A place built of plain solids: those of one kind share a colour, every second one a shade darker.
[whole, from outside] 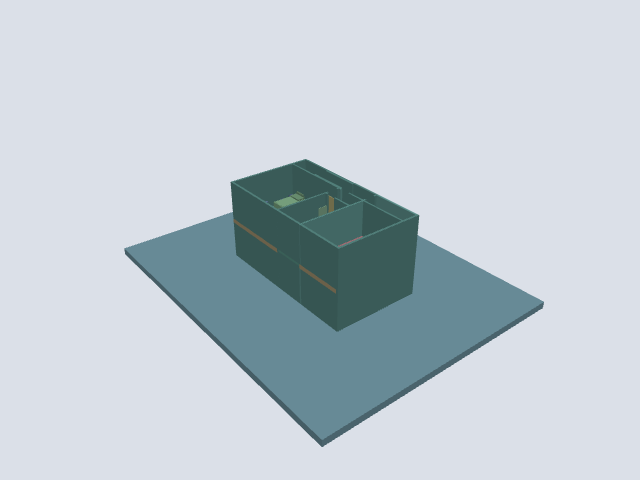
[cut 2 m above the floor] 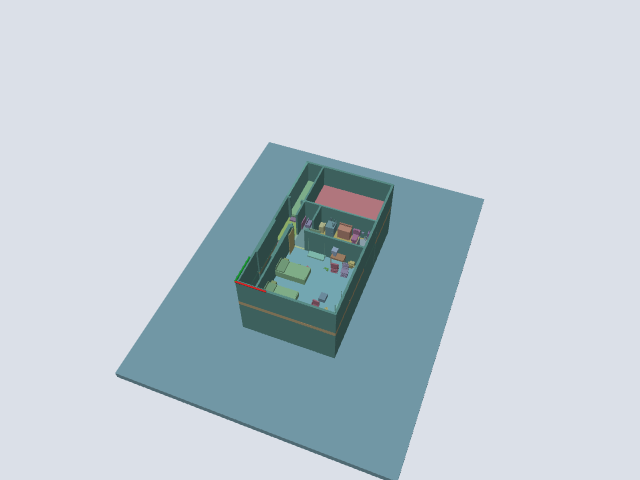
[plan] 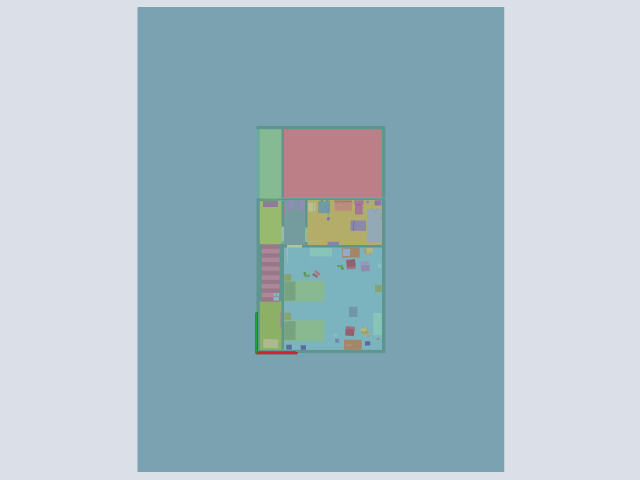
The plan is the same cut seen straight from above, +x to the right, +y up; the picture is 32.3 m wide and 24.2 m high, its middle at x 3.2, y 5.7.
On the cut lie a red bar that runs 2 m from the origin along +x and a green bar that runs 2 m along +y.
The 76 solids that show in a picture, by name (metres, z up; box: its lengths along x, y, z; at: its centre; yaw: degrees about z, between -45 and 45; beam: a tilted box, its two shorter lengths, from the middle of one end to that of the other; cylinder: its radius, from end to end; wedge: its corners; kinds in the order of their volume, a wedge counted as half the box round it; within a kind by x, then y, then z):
{
 "under_1": {"box": [18.49, 23.44, 0.5], "at": [3.25, 5.72, -0.33]},
 "wall_1": {"box": [0.16, 2.45, 6.08], "at": [0.08, 1.39, 2.74]},
 "wall_2": {"box": [0.16, 2.16, 2.84], "at": [0.08, 6.58, 4.36]},
 "wall_3": {"box": [0.16, 3.49, 2.84], "at": [0.08, 9.54, 4.36]},
 "wall_4": {"box": [0.27, 2.89, 6.08], "at": [0.13, 4.06, 2.74]},
 "wall_5": {"box": [0.33, 0.13, 2.84], "at": [0.17, 7.73, 4.36]},
 "wall_6": {"box": [0.24, 2.71, 6.08], "at": [1.27, 3.97, 2.74]},
 "wall_7": {"box": [0.13, 2.45, 2.84], "at": [1.32, 1.39, 4.36]},
 "wall_8": {"box": [0.13, 1.29, 2.84], "at": [1.32, 7.02, 4.36]},
 "wall_9": {"box": [0.13, 3.44, 6.08], "at": [1.32, 9.56, 2.74]},
 "wall_10": {"box": [0.13, 0.15, 6.08], "at": [2.5, 5.53, 2.74]},
 "wall_11": {"box": [0.13, 1.38, 6.08], "at": [2.5, 7.02, 2.74]},
 "wall_12": {"box": [6.49, 0.16, 6.08], "at": [3.25, 0.08, 2.74]},
 "wall_13": {"box": [6.49, 0.16, 6.08], "at": [3.25, 11.36, 2.74]},
 "wall_14": {"box": [5.41, 0.08, 2.84], "at": [3.79, 7.75, 4.36]},
 "wall_15": {"box": [5.23, 0.13, 2.94], "at": [3.88, 7.78, 1.17]},
 "wall_16": {"box": [5.23, 0.05, 2.84], "at": [3.88, 7.82, 4.36]},
 "wall_17": {"box": [4.2, 0.13, 6.08], "at": [4.39, 5.39, 2.74]},
 "wall_18": {"box": [0.16, 5.16, 6.08], "at": [6.41, 2.74, 2.74]},
 "wall_19": {"box": [0.16, 2.26, 6.08], "at": [6.41, 6.58, 2.74]},
 "wall_20": {"box": [0.16, 3.44, 6.08], "at": [6.41, 9.56, 2.74]},
 "stair_1": {"box": [0.89, 2.91, 0.51], "at": [0.71, 4.05, -0.04]},
 "stair_2": {"box": [0.89, 2.69, 0.72], "at": [0.71, 4.16, 0.06]},
 "stair_3": {"box": [0.89, 2.47, 0.93], "at": [0.71, 4.27, 0.17]},
 "stair_4": {"box": [0.89, 2.25, 1.14], "at": [0.71, 4.38, 0.27]},
 "stair_5": {"box": [0.89, 2.02, 1.35], "at": [0.71, 4.49, 0.38]},
 "stair_6": {"box": [0.89, 1.8, 1.56], "at": [0.71, 4.6, 0.48]},
 "stair_7": {"box": [0.89, 1.58, 1.77], "at": [0.71, 4.71, 0.58]},
 "stair_8": {"box": [0.89, 1.36, 1.98], "at": [0.71, 4.82, 0.69]},
 "stair_9": {"box": [0.89, 1.13, 2.19], "at": [0.71, 4.94, 0.8]},
 "stair_10": {"box": [0.89, 0.91, 2.4], "at": [0.71, 5.05, 0.9]},
 "stair_11": {"box": [0.89, 0.69, 2.61], "at": [0.71, 5.16, 1.0]},
 "stair_12": {"box": [0.89, 0.47, 2.82], "at": [0.71, 5.27, 1.11]},
 "stair_13": {"box": [0.89, 0.24, 3.03], "at": [0.71, 5.38, 1.22]},
 "upper_floor_room_back_1": {"box": [4.94, 3.44, 0.42], "at": [3.86, 9.56, 2.99]},
 "upper_floor_room_front_1": {"box": [4.94, 5.16, 0.16], "at": [3.86, 2.74, 2.86]},
 "child_bed_1": {"box": [0.55, 0.96, 0.2], "at": [1.7, 1.12, 3.52]},
 "child_bed_2": {"box": [0.55, 0.96, 0.2], "at": [1.7, 3.12, 3.52]},
 "child_bed_3": {"box": [2.06, 1.06, 0.4], "at": [2.4, 1.12, 3.32]},
 "child_bed_4": {"box": [2.06, 1.06, 0.4], "at": [2.4, 3.12, 3.32]},
 "upper_floor_upper_landing_1": {"box": [1.1, 3.49, 0.42], "at": [0.71, 9.54, 2.99]},
 "upper_floor_bathroom_1": {"box": [3.76, 2.26, 0.16], "at": [4.45, 6.58, 2.86]},
 "floor_lobby_1": {"box": [1.1, 2.45, 0.5], "at": [0.71, 1.39, -0.25]},
 "wall_band_1": {"box": [6.49, 0.16, 0.31], "at": [3.25, 0.08, 2.79]},
 "wall_band_2": {"box": [5.23, 0.13, 0.31], "at": [3.88, 7.78, 2.79]},
 "wall_band_3": {"box": [0.16, 5.16, 0.31], "at": [6.41, 2.74, 2.79]},
 "wall_band_4": {"box": [0.16, 3.44, 0.31], "at": [6.41, 9.56, 2.79]},
 "bathtub_1": {"box": [0.76, 1.7, 0.44], "at": [5.94, 6.42, 3.16]},
 "upper_floor_landing_1": {"box": [1.1, 2.16, 0.16], "at": [0.71, 6.58, 2.86]},
 "upper_floor_passage_1": {"box": [1.05, 2.26, 0.16], "at": [1.92, 6.58, 2.86]},
 "basin_vanity_1": {"box": [0.86, 0.53, 0.82], "at": [4.37, 7.44, 3.35]},
 "washer_1": {"box": [0.6, 0.62, 0.87], "at": [3.41, 7.35, 3.38]},
 "crate_1": {"box": [0.35, 0.35, 0.33], "at": [1.58, 1.86, 3.1]},
 "crate_2": {"box": [0.35, 0.35, 0.33], "at": [1.58, 3.81, 3.1]},
 "crate_3": {"box": [0.35, 0.35, 0.33], "at": [6.14, 3.26, 3.1]},
 "clothes_rail_1": {"box": [1.13, 0.44, 0.12], "at": [3.24, 5.09, 3.0]},
 "clothes_rail_2": {"box": [0.44, 1.13, 0.12], "at": [6.1, 1.46, 3.0]},
 "small_desk_1": {"box": [0.9, 0.5, 0.13], "at": [4.76, 5.06, 3.62]},
 "small_desk_2": {"box": [0.9, 0.5, 0.13], "at": [4.86, 0.42, 3.62]},
 "recycling_tote_1": {"box": [0.37, 0.5, 0.29], "at": [1.73, 7.45, 3.08]},
 "recycling_tote_2": {"box": [0.37, 0.5, 0.29], "at": [2.23, 7.45, 3.08]},
 "hamper_1": {"box": [0.36, 0.45, 0.58], "at": [2.77, 7.36, 3.23]},
 "wire_rack_1": {"box": [0.36, 0.27, 0.92], "at": [6.13, 7.57, 3.4]},
 "trunk_1": {"box": [0.43, 0.52, 0.31], "at": [4.88, 2.08, 3.1], "yaw": -0.8},
 "wc_1": {"box": [0.38, 0.54, 0.09], "at": [5.16, 7.25, 3.34]},
 "wc_2": {"box": [0.48, 0.21, 0.45], "at": [5.16, 7.6, 3.5]},
 "wall_foot_1": {"box": [0.16, 2.26, 0.17], "at": [6.41, 6.58, 2.87]},
 "leaf_room_front_door_1": {"box": [0.035, 0.76, 2.02], "at": [1.55, 4.94, 3.95], "yaw": -1.0},
 "leaf_bathroom_door_1": {"box": [0.73, 0.035, 2.02], "at": [2.93, 5.63, 3.95], "yaw": 2.0},
 "split_step_tread_1": {"box": [0.75, 0.3, 0.18], "at": [0.7, 7.51, 2.98]},
 "table_lamp_1": {"box": [0.37, 0.37, 0.26], "at": [4.53, 5.08, 4.14], "yaw": -4.0},
 "bath_mat_1": {"box": [0.77, 0.52, 0.08], "at": [5.13, 6.42, 2.91]},
 "rug_1": {"box": [0.75, 0.45, 0.08], "at": [0.71, 0.48, -0.03], "yaw": -1.9},
 "folding_chair_1": {"box": [0.45, 0.39, 0.06], "at": [4.71, 1.11, 3.37], "yaw": -5.4},
 "folding_chair_2": {"box": [0.45, 0.39, 0.06], "at": [4.76, 4.47, 3.37], "yaw": 5.5},
 "chair_spindle_1": {"box": [0.44, 0.43, 0.04], "at": [5.48, 4.34, 3.37], "yaw": 5.9}
}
